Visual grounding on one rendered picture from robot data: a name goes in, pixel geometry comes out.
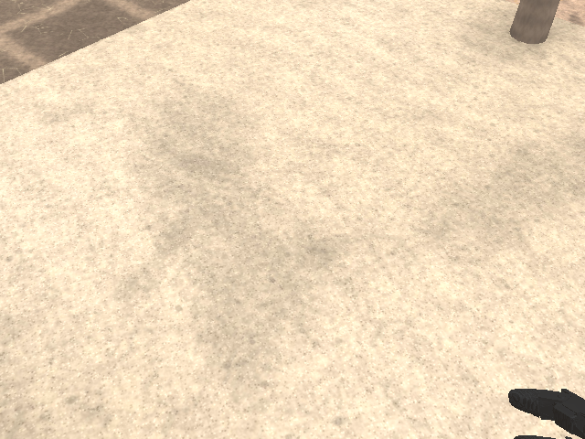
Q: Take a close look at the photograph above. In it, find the right robot hand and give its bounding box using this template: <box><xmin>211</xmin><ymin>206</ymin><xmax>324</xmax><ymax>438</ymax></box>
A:
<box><xmin>508</xmin><ymin>389</ymin><xmax>585</xmax><ymax>439</ymax></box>

